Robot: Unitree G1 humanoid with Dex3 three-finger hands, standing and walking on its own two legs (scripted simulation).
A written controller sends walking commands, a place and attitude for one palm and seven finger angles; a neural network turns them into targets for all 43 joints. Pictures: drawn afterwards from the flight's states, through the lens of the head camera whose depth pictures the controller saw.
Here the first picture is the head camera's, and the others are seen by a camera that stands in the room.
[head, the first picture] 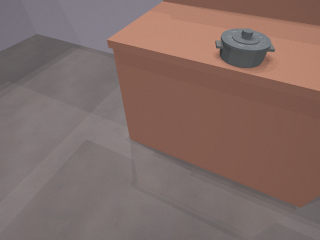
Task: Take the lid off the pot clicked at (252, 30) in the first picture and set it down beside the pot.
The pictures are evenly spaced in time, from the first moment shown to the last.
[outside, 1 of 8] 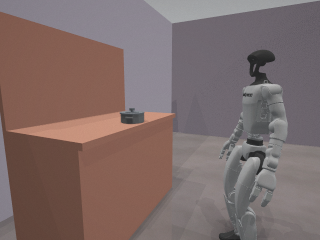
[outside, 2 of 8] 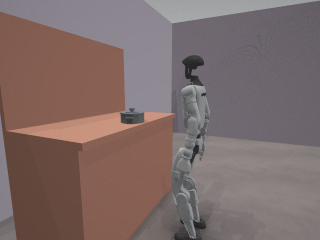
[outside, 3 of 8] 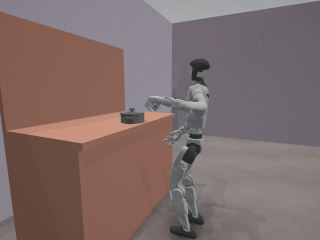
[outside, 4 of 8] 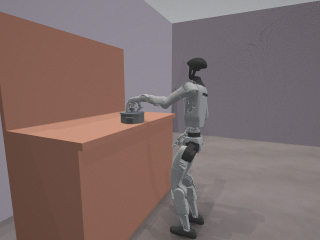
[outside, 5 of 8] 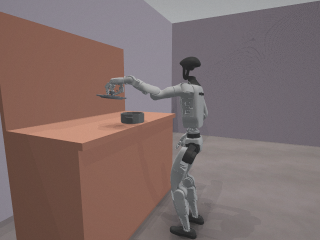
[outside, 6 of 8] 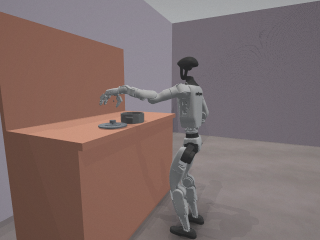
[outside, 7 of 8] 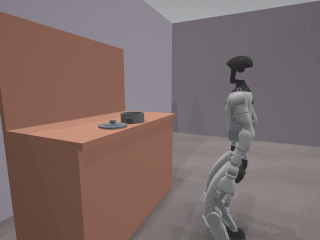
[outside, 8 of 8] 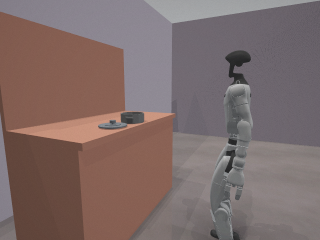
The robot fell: no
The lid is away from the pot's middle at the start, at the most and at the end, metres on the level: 0.00 0.25 0.23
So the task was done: yes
